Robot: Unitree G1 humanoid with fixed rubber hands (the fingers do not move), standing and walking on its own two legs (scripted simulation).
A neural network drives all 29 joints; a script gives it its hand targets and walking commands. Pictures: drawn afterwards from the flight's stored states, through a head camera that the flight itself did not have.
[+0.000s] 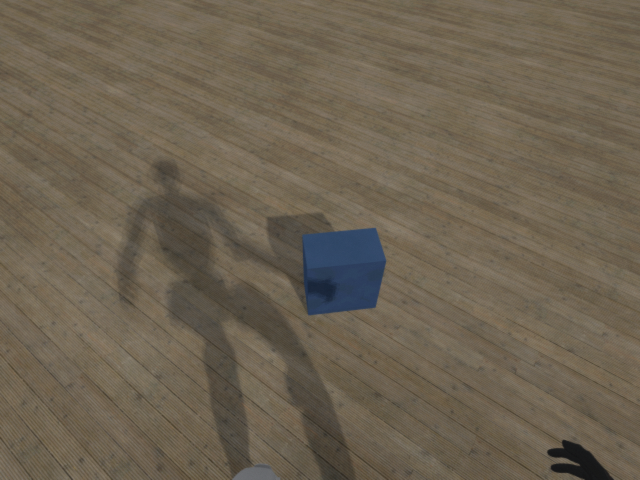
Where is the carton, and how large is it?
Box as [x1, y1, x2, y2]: [302, 228, 385, 314]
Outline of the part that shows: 375,228 302,235 304,286 308,314 375,307 385,264 385,258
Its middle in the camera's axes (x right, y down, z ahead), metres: +0.07 +0.11 +1.33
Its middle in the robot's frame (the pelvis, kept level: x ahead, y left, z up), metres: +0.85 -0.07 -0.60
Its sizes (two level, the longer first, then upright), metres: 0.247 0.141 0.278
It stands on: the floor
